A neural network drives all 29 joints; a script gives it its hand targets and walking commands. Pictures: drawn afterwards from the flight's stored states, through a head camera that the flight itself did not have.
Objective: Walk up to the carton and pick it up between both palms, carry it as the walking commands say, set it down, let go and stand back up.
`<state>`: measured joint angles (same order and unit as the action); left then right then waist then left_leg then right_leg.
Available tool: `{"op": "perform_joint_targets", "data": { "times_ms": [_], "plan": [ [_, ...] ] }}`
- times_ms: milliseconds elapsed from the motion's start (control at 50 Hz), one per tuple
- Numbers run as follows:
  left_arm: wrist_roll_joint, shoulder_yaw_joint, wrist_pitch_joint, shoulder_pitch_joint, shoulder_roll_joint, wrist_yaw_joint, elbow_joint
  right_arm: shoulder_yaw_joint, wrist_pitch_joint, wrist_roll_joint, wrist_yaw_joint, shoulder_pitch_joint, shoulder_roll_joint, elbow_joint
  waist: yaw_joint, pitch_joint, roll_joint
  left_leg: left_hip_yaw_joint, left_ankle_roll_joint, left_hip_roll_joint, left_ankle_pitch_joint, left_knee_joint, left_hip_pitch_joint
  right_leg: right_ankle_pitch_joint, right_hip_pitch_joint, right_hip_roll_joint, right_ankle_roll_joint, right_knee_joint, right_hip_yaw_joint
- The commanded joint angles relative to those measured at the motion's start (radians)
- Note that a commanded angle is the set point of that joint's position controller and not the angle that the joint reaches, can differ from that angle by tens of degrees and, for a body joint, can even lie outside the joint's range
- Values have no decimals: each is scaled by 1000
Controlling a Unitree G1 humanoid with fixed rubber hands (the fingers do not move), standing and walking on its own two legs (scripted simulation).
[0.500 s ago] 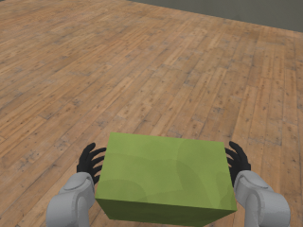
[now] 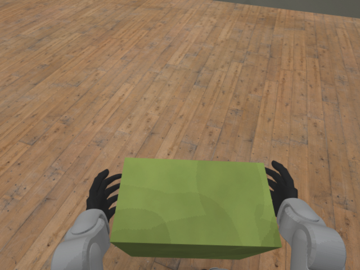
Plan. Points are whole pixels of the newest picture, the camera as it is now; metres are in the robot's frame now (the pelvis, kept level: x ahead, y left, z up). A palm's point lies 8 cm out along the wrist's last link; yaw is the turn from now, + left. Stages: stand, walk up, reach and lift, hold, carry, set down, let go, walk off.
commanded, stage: carry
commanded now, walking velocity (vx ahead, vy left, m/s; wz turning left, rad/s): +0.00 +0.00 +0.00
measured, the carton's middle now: (189, 215) +0.23 -0.01 +0.01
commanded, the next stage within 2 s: none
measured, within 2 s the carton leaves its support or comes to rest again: neither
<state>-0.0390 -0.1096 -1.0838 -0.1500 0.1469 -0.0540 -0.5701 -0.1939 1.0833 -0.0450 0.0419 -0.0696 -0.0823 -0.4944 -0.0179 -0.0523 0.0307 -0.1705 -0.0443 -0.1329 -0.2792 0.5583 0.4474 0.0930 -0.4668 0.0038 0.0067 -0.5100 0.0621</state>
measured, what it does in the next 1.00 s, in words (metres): steps on the spot: left foot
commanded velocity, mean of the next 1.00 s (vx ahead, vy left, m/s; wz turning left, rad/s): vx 0.00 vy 0.00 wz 0.00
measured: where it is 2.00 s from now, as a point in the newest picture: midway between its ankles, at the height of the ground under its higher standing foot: outside the picture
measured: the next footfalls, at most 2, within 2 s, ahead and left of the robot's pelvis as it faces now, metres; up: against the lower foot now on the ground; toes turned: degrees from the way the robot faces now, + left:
left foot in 0.48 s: +0.00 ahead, +0.13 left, +0.00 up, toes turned +5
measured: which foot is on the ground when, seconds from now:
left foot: down 0.00-0.30, up 0.32-0.46, down 0.48-1.00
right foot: down 0.00-1.00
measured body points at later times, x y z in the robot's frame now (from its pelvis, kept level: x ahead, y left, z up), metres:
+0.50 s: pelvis -0.03 +0.02 +0.00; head -0.01 +0.04 +0.45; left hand +0.21 +0.19 +0.06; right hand +0.21 -0.16 +0.07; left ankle -0.04 +0.13 -0.73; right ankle +0.05 -0.08 -0.73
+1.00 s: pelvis -0.02 +0.03 +0.01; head -0.03 +0.04 +0.46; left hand +0.21 +0.21 +0.07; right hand +0.23 -0.15 +0.08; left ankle -0.04 +0.13 -0.73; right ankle +0.05 -0.08 -0.73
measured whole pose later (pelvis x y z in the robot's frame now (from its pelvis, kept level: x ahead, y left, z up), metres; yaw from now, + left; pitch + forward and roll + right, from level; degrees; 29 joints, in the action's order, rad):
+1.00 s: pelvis -0.02 +0.03 +0.01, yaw +0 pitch +3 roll +0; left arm -0.04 -0.13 -1.15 -0.10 0.14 -0.06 -0.53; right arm -0.19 1.13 -0.01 0.04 -0.04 -0.08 -0.44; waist 0.01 -0.11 0.01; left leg -0.09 0.02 -0.01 -0.30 0.52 0.28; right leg 0.12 -0.39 0.01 0.00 -0.45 0.00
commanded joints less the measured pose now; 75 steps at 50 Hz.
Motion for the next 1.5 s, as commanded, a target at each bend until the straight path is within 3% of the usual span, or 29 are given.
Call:
{"op": "perform_joint_targets", "data": {
  "times_ms": [0, 20, 80, 120, 200, 220, 260, 280, 320, 360, 380, 420, 440, 460, 480, 540, 640, 660, 720, 740, 840, 880, 920, 960, 1000, 1020, 1300, 1360, 1480],
  "plan": [
    [210, 704, 10, 471, 597, 80, -107, 801, 7, -261, -98, 392, -659, -200, 6, -247, 27, 111, 28, 3, -189, -74, -270, 448, -83, -85, -22, 196, 63],
    [209, 698, 2, 491, 590, 81, -107, 795, 14, -252, -96, 404, -657, -188, 6, -236, 11, 145, 36, -18, -263, -109, -228, 470, -96, -51, -13, 161, 30],
    [203, 702, -15, 502, 598, 70, -58, 768, 30, -241, -91, 420, -637, -152, 12, -190, -212, 254, 61, -138, -453, -322, -63, 353, -30, 39, -12, -104, -81],
    [217, 707, -18, 517, 610, 68, -41, 756, 34, -235, -91, 414, -625, -160, 21, -184, -207, 238, 60, -178, -469, -381, 31, 248, 40, 57, -15, -241, -116],
    [250, 717, -27, 554, 622, 72, -22, 731, 42, -222, -90, 397, -628, -109, 24, -175, -203, 128, 43, -111, -410, -260, 32, 226, 91, 28, -26, -145, -103],
    [247, 702, -27, 554, 614, 76, -26, 737, 42, -228, -87, 413, -635, -106, 30, -156, -132, 99, 40, -84, -358, -175, 22, 239, 95, 0, -33, -50, -65],
    [252, 674, -23, 544, 607, 88, -15, 754, 36, -230, -79, 441, -663, -122, 31, -127, 168, 64, 21, 45, -219, 95, -26, 554, 0, -197, -76, 351, 250],
    [264, 695, -19, 560, 628, 93, -15, 759, 38, -206, -77, 430, -657, -133, 21, -149, 222, 60, 12, 102, -169, 236, -128, 726, -108, -274, -83, 448, 346],
    [285, 715, 5, 608, 697, 101, -113, 807, 14, -257, -96, 527, -752, -222, 10, -211, 252, 77, 18, 95, -69, 279, -255, 647, -163, -243, -74, 451, 233],
    [301, 745, 27, 643, 752, 99, -188, 820, -11, -291, -99, 546, -816, -246, 15, -258, 177, 55, 27, 114, -47, 115, -199, 347, 41, -147, -47, 314, 60],
    [304, 756, 35, 639, 770, 98, -197, 819, -15, -300, -98, 519, -833, -237, 19, -291, 103, 81, 35, 95, -35, -53, -163, 182, 190, -134, -47, 220, 54],
    [296, 752, 48, 582, 735, 91, -190, 810, -24, -294, -92, 443, -796, -243, 26, -390, 71, 146, 41, 47, -29, -236, -225, -142, 330, -126, -57, 96, 68],
    [281, 748, 50, 539, 716, 83, -188, 814, -30, -292, -95, 423, -775, -259, 29, -421, 16, 192, 44, 6, 84, -202, -307, -231, 282, -137, -50, 57, 59],
    [270, 746, 46, 513, 674, 70, -199, 789, -24, -272, -94, 368, -723, -247, 33, -463, -88, 264, 53, -77, 417, -158, -434, -135, 177, -122, -36, 11, 39],
    [244, 724, 29, 439, 641, 65, -148, 792, -17, -263, -89, 368, -676, -257, 35, -459, -116, 251, 77, -98, 584, -99, -478, -108, 128, -91, -23, 18, 8],
    [208, 717, 10, 392, 605, 66, -90, 789, -10, -264, -89, 340, -637, -232, 27, -387, -137, 218, 85, -69, 522, -105, -346, -144, 213, -93, -21, 43, -3],
    [213, 727, -19, 502, 596, 67, -106, 770, 26, -241, -92, 381, -641, -162, 19, -195, -109, 244, 60, -57, -37, -239, -147, 58, 169, -81, -19, 92, 4],
    [210, 711, -18, 491, 603, 71, -89, 788, 24, -256, -94, 425, -650, -186, 22, -197, -55, 238, 61, -47, -110, -235, -140, 61, 173, -80, -25, 115, 14],
    [235, 724, -30, 544, 615, 75, -106, 777, 34, -243, -87, 439, -665, -181, 18, -168, -20, 212, 51, -17, -85, -208, -139, 46, 162, -99, -21, 134, 20],
    [232, 713, -34, 546, 608, 73, -100, 768, 35, -239, -81, 457, -647, -193, 19, -161, -66, 212, 57, -4, -94, -208, -129, 37, 166, -101, -20, 134, 33],
    [239, 695, -36, 528, 614, 80, -63, 773, 43, -230, -73, 460, -668, -175, 21, -222, 26, 188, 66, 4, -54, -162, -187, 14, 173, -97, -20, 145, 20],
    [252, 709, -32, 527, 626, 78, -85, 770, 40, -241, -77, 443, -678, -175, 18, -262, -24, 201, 63, -3, 45, -150, -225, -64, 185, -109, -27, 113, 23],
    [262, 713, -28, 526, 642, 83, -95, 778, 35, -240, -80, 432, -698, -187, 23, -297, 14, 198, 62, -13, 177, -136, -247, -125, 206, -103, -32, 83, 12],
    [267, 723, -24, 545, 657, 87, -100, 781, 26, -243, -84, 453, -709, -196, 23, -317, -23, 200, 67, -25, 279, -124, -265, -137, 206, -102, -34, 57, -6],
    [281, 734, -16, 545, 667, 91, -127, 790, 22, -249, -85, 446, -727, -213, 23, -336, 12, 169, 70, -9, 251, -98, -265, -186, 229, -106, -33, 63, -6],
    [273, 736, -21, 561, 663, 90, -118, 779, 28, -242, -87, 437, -722, -177, 22, -305, -41, 168, 70, -3, 196, -111, -247, -151, 214, -107, -38, 74, 5],
    [254, 718, -26, 536, 652, 99, -103, 809, 29, -239, -99, 459, -721, -167, 24, -262, -23, 189, 70, 5, -16, -138, -182, -50, 194, -114, -42, 109, 22],
    [268, 741, -23, 562, 663, 101, -112, 787, 24, -224, -102, 430, -722, -148, 22, -271, -87, 199, 76, -7, 36, -155, -190, -69, 185, -103, -42, 87, 12],
    [274, 729, -26, 539, 678, 106, -92, 801, 22, -221, -96, 442, -738, -172, 24, -339, 0, 173, 74, 0, 182, -87, -233, -183, 236, -110, -54, 61, 8]
  ]
}}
